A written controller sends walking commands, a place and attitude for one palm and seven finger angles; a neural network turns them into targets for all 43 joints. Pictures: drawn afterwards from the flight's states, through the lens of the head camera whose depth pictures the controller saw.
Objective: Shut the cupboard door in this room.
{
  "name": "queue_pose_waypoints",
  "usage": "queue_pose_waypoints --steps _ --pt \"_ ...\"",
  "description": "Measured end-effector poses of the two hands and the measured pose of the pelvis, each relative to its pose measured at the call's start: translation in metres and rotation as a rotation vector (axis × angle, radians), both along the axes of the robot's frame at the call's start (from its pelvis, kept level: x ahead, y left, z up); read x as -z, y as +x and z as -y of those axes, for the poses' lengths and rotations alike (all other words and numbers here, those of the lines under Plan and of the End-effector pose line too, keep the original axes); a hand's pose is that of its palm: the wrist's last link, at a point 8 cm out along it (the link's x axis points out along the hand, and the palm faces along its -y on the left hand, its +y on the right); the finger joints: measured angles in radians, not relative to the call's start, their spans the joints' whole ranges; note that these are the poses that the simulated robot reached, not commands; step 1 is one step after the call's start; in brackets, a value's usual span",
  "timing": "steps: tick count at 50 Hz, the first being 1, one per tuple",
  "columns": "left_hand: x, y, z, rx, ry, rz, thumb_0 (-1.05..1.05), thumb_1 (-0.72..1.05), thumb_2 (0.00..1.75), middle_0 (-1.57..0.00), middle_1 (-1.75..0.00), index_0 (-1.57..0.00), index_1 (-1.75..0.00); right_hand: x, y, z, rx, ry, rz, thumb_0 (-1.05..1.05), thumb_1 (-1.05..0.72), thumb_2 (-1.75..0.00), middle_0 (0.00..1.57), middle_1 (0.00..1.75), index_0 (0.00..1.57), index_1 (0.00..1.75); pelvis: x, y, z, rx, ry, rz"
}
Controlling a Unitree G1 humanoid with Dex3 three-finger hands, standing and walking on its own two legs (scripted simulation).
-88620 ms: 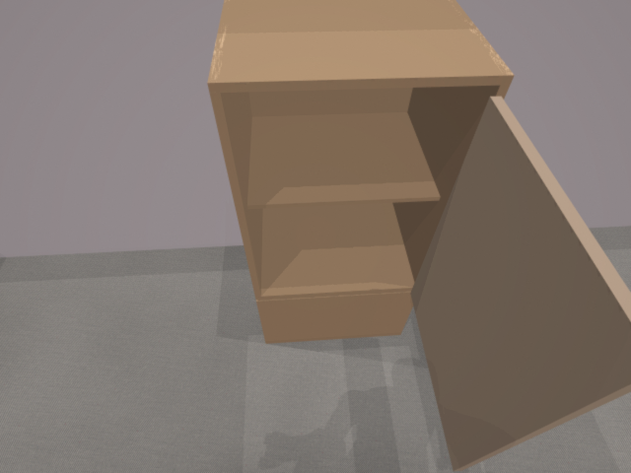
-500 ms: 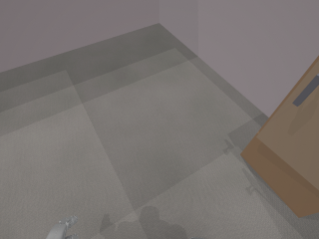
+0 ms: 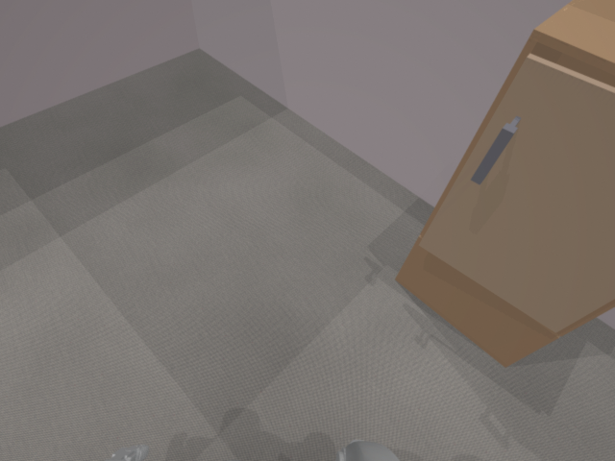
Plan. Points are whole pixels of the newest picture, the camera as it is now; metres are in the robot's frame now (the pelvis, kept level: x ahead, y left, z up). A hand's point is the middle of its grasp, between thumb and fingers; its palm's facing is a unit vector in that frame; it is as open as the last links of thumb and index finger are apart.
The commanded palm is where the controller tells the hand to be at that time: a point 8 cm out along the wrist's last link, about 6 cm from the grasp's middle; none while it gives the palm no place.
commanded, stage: turn to face it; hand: left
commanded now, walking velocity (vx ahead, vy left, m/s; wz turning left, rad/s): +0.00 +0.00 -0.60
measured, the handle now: (496, 150) +0.69 -0.33 -0.02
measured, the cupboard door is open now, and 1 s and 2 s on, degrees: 5 5 5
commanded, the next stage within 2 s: take the last steps up to it in 0.90 s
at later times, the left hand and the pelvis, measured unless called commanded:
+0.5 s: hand (196, 444) +0.15 +0.17 -0.17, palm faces -0.25 -0.94 -0.23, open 7.4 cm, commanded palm none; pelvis +0.03 -0.01 +0.00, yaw -17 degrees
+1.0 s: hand (257, 392) +0.23 +0.09 -0.16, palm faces -0.50 -0.82 -0.27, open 7.4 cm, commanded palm none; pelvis +0.04 -0.03 +0.00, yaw -31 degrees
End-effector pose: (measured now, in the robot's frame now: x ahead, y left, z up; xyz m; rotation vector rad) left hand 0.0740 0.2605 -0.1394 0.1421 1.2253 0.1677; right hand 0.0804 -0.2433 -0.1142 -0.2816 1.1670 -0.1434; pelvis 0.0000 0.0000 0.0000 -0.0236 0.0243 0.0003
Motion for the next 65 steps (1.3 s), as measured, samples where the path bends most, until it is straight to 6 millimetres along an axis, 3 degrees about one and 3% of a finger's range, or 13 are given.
queue_pose_waypoints --steps 5,10,15,22,28,37,44,47,51,57,61,65 --pt "-0.011 0.024 0.006 0.078 0.022 0.001 0.01 0.91 0.90 -0.20 -0.29 -0.19 -0.30 0.005 -0.027 0.013 0.093 0.016 -0.037 0.01 -0.90 -0.90 0.20 0.30 0.21 0.30 -0.003 0.004 0.006 0.071 -0.011 0.006" --pt "-0.010 0.053 0.025 0.175 0.075 0.045 0.01 0.91 0.90 -0.20 -0.30 -0.19 -0.30 0.031 -0.053 0.042 0.197 0.042 -0.064 0.01 -0.90 -0.90 0.20 0.30 0.21 0.30 0.014 0.008 0.024 0.141 0.015 0.005" --pt "-0.017 0.059 0.041 0.220 0.096 0.028 0.00 0.91 0.90 -0.20 -0.30 -0.20 -0.30 0.031 -0.059 0.058 0.266 0.028 -0.082 0.01 -0.91 -0.90 0.20 0.30 0.20 0.30 0.009 0.009 0.025 0.189 0.013 0.006" --pt "-0.011 0.072 0.048 0.284 0.056 -0.009 0.00 0.91 0.90 -0.20 -0.30 -0.20 -0.30 0.011 -0.045 0.052 0.314 0.017 -0.005 0.01 -0.91 -0.90 0.20 0.30 0.20 0.30 0.001 0.019 0.019 0.265 0.028 -0.004" --pt "0.010 0.101 0.041 0.336 0.014 -0.024 0.01 0.91 0.90 -0.20 -0.30 -0.20 -0.30 0.003 -0.042 0.032 0.354 -0.021 0.048 0.01 -0.91 -0.90 0.20 0.30 0.20 0.30 0.009 0.032 0.002 0.345 0.011 -0.013" --pt "-0.007 0.151 0.061 0.458 0.003 0.006 0.01 0.91 0.90 -0.20 -0.29 -0.19 -0.30 -0.005 -0.092 0.008 0.475 -0.001 -0.047 0.01 -0.90 -0.90 0.20 0.30 0.21 0.30 -0.007 0.039 0.003 0.445 -0.017 -0.009" --pt "-0.012 0.178 0.107 0.576 0.033 0.068 0.01 0.91 0.90 -0.20 -0.29 -0.19 -0.30 0.023 -0.148 0.011 0.615 0.068 -0.125 0.01 -0.90 -0.90 0.20 0.30 0.21 0.30 0.006 0.038 0.024 0.510 0.012 0.001" --pt "-0.013 0.178 0.122 0.606 0.051 0.085 0.00 0.91 0.90 -0.20 -0.29 -0.19 -0.30 0.036 -0.164 0.016 0.662 0.087 -0.167 0.01 -0.90 -0.90 0.20 0.30 0.21 0.30 0.010 0.037 0.030 0.529 0.009 0.000" --pt "-0.016 0.169 0.130 0.613 0.055 0.054 0.00 0.91 0.90 -0.20 -0.30 -0.20 -0.30 0.032 -0.163 0.019 0.687 0.092 -0.167 0.01 -0.91 -0.90 0.20 0.30 0.20 0.30 0.003 0.039 0.032 0.549 0.015 0.007" --pt "-0.006 0.161 0.128 0.605 0.018 -0.007 0.00 0.91 0.90 -0.20 -0.30 -0.20 -0.30 0.020 -0.138 0.017 0.680 0.087 -0.106 0.01 -0.91 -0.90 0.20 0.30 0.20 0.30 0.000 0.053 0.035 0.569 0.018 0.007" --pt "0.014 0.166 0.123 0.601 -0.012 -0.056 0.00 0.91 0.90 -0.20 -0.30 -0.20 -0.30 0.019 -0.122 0.012 0.676 0.054 -0.059 0.01 -0.91 -0.90 0.20 0.30 0.20 0.30 0.010 0.071 0.036 0.596 0.007 0.001" --pt "0.013 0.180 0.133 0.644 -0.017 -0.103 0.01 0.91 0.90 -0.20 -0.30 -0.19 -0.30 0.009 -0.128 0.000 0.720 0.057 -0.076 0.00 -0.91 -0.90 0.20 0.30 0.21 0.30 0.002 0.084 0.047 0.627 0.012 0.005"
